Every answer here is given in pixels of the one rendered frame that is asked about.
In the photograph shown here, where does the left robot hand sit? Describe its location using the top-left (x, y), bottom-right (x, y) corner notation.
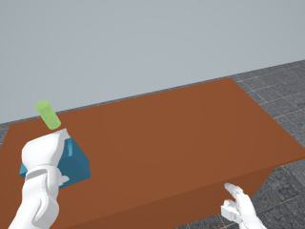
top-left (21, 128), bottom-right (70, 186)

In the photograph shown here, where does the robot left forearm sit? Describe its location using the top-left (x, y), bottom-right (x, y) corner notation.
top-left (8, 165), bottom-right (59, 229)

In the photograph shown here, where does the table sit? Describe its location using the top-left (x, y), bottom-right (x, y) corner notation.
top-left (0, 77), bottom-right (305, 229)

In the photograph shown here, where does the sponge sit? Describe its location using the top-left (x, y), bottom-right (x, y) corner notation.
top-left (19, 137), bottom-right (91, 190)

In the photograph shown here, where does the right robot hand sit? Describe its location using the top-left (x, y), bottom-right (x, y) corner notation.
top-left (221, 182), bottom-right (256, 225)

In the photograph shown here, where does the robot right forearm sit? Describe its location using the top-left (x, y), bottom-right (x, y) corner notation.
top-left (239, 214), bottom-right (267, 229)

